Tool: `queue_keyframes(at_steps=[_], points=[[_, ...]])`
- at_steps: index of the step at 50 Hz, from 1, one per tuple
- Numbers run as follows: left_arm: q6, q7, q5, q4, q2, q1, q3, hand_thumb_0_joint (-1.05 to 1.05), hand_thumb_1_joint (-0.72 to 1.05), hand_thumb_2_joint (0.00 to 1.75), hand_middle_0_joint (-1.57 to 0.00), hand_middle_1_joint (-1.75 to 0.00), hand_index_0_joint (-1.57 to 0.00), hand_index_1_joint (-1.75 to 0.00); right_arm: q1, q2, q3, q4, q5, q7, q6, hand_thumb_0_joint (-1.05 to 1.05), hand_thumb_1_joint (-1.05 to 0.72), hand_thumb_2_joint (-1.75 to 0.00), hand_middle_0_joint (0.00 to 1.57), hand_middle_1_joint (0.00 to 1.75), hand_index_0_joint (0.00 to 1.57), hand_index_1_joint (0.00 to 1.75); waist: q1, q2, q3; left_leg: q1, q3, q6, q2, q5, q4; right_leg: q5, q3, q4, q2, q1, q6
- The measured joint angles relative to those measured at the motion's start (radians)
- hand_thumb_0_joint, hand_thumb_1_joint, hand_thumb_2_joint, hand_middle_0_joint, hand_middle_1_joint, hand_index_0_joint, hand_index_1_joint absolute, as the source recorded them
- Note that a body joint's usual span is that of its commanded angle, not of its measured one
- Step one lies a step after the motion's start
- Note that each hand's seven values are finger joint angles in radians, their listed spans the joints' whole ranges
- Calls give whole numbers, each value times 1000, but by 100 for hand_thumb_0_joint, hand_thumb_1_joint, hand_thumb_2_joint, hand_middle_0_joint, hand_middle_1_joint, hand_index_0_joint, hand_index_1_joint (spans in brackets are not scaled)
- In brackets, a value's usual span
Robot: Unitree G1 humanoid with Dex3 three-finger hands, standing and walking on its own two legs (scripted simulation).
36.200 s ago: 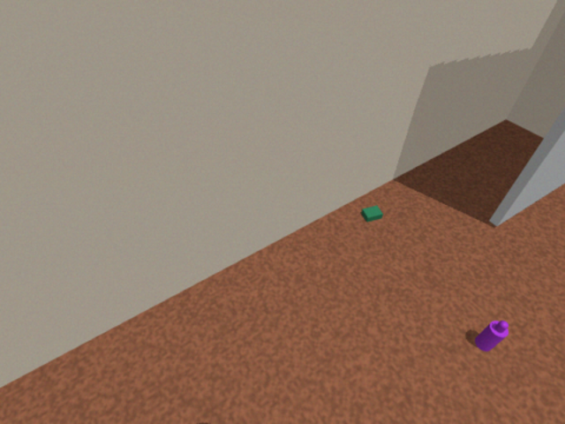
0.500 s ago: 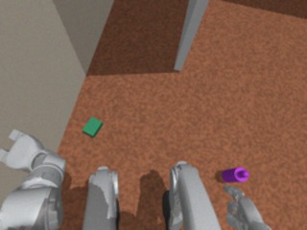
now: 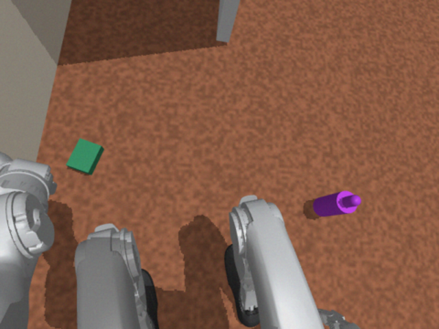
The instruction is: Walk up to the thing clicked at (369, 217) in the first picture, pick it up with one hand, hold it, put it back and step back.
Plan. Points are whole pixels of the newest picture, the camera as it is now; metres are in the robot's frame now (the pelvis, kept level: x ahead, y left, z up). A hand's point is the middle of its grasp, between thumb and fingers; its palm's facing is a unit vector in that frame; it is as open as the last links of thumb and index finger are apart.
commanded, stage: rise first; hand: left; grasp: from above
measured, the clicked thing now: (85, 156) +0.53 +0.25 -0.36
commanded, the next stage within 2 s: approach in 0.80 s
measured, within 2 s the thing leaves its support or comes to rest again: neither
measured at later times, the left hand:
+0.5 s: hand (35, 174) +0.45 +0.30 -0.20, palm faces -0.11 -0.42 -0.90, open 13.3 cm
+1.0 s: hand (43, 169) +0.47 +0.29 -0.23, palm faces -0.13 -0.41 -0.90, open 13.5 cm
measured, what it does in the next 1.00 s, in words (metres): lowers itself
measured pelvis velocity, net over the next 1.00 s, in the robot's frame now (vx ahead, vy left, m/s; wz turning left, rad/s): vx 0.00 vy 0.00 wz -0.08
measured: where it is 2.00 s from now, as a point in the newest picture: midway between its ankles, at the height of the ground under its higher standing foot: (197, 312)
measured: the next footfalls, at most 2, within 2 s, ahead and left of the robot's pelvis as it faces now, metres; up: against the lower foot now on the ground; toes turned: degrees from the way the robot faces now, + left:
none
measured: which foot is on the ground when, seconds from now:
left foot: down 0.00-1.00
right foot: down 0.00-1.00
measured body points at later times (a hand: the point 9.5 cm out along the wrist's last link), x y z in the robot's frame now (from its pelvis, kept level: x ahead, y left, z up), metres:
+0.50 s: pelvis +0.00 +0.00 -0.04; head +0.27 +0.01 +0.32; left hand +0.46 +0.31 -0.15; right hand +0.01 -0.28 -0.16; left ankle +0.08 +0.13 -0.34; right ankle +0.10 -0.13 -0.34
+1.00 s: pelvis +0.00 +0.00 -0.05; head +0.28 +0.03 +0.30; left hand +0.48 +0.31 -0.18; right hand -0.03 -0.27 -0.14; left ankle +0.08 +0.13 -0.34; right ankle +0.10 -0.13 -0.34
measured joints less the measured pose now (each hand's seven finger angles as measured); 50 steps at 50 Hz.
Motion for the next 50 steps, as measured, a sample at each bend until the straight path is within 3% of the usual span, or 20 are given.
queue_keyframes(at_steps=[6,13,18,36,50], points=[[2,-4,53,36,43,-37,21,0,-45,98,-19,-93,-17,-95,13,-31,-2,-29,-2,23,-4,1,-90,-89,20,30,20,30,-13,3,37,-24,-9,-6,3,-14,36,-10,-5,37,5,-30,-6],[-23,-18,71,54,90,-61,54,0,-41,93,-22,-93,-21,-94,4,-56,17,-54,-16,45,-12,1,-91,-89,20,30,20,30,-25,-11,94,-55,-26,-15,4,-14,83,-2,-17,81,10,-65,-12],[-29,1,86,69,125,-81,73,0,-39,90,-22,-93,-22,-94,-2,-58,28,-58,-31,52,-15,1,-91,-89,20,30,20,30,-36,-23,122,-82,-42,-21,1,-10,119,4,-29,109,10,-87,-16],[-13,18,93,110,196,-127,86,0,-42,92,-22,-93,-20,-94,14,-54,84,-64,-53,83,-16,1,-92,-89,20,30,20,30,-76,-25,163,-104,-72,-11,4,-29,173,-1,-52,131,20,-90,0],[-15,42,81,141,246,-157,52,0,-43,92,-21,-92,-19,-93,24,-85,111,-61,-66,111,-22,0,-92,-89,20,30,20,30,-108,-44,200,-116,-93,-12,-1,-23,189,7,-69,133,20,-90,0]])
